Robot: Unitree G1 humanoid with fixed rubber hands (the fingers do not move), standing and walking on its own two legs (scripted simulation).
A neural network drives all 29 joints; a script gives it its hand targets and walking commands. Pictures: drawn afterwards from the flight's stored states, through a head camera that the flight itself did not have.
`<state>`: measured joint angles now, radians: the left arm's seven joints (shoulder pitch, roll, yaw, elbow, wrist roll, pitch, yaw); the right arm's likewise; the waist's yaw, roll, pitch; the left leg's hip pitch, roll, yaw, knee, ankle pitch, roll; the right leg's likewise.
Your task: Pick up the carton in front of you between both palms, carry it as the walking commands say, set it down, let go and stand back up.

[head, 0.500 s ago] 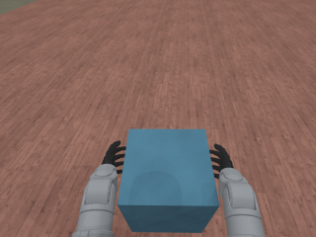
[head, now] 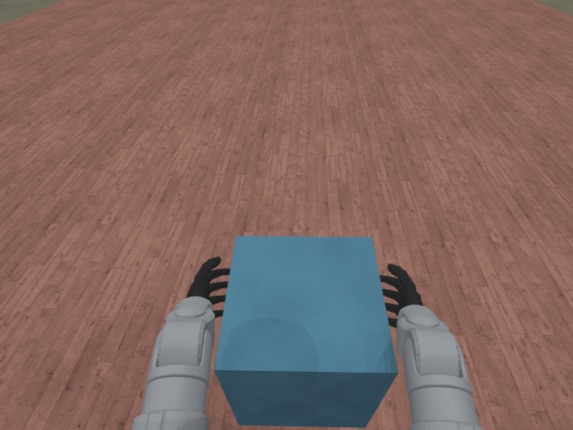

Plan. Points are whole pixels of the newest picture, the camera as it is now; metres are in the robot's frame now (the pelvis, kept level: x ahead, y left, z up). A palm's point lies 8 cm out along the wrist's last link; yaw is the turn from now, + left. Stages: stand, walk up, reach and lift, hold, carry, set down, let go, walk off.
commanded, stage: hold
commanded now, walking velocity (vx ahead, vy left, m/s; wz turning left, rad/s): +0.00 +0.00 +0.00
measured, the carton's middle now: (302, 335) +0.29 +0.00 -0.04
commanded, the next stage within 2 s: set down in 0.40 s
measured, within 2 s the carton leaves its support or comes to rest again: neither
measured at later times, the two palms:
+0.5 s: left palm (191, 297) +0.29 +0.16 +0.05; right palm (400, 304) +0.29 -0.14 +0.05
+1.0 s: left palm (212, 331) +0.33 +0.16 -0.12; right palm (371, 331) +0.34 -0.14 -0.13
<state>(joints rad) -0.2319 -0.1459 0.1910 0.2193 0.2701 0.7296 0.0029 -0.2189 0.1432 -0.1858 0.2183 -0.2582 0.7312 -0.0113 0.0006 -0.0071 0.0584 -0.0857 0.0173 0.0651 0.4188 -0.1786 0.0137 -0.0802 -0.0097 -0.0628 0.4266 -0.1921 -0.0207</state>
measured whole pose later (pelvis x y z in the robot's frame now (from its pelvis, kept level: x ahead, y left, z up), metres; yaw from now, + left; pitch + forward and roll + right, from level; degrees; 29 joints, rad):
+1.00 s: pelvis -0.01 +0.00 -0.05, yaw -1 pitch +19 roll +0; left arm -0.46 -0.16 0.41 0.49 0.27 0.17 0.00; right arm -0.48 0.15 -0.35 0.54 -0.28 0.16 -0.02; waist 0.04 -0.01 0.06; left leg -0.88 -0.01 0.00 0.84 -0.27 0.00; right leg -0.88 0.03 0.00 0.85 -0.30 -0.02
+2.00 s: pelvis -0.07 +0.00 -0.31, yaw -1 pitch +47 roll +3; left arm -1.01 -0.04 0.56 0.61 0.17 0.27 0.08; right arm -1.16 -0.10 -0.31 0.82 -0.18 0.27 -0.06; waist 0.07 -0.02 -0.07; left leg -2.12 -0.04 0.00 1.83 -0.53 -0.03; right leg -2.15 0.05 0.01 1.84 -0.50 -0.02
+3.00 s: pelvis -0.08 +0.00 -0.41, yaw +1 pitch +37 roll +4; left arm -1.32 0.14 0.45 0.93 0.00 0.19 0.09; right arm -1.48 -0.29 -0.14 1.14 -0.06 0.19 -0.05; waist 0.09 0.02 0.29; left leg -2.27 -0.07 0.02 2.19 -0.58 -0.05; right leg -2.31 0.04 0.01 2.22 -0.55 -0.03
